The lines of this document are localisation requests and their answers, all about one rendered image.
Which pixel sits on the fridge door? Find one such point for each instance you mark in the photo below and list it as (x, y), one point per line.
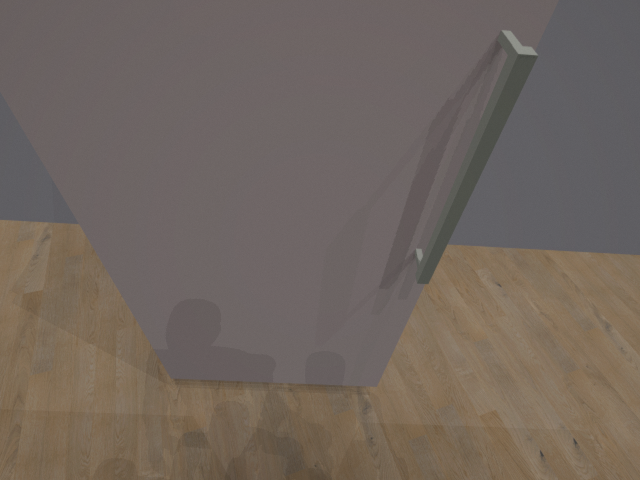
(255, 175)

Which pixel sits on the handle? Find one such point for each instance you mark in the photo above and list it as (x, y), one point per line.
(516, 69)

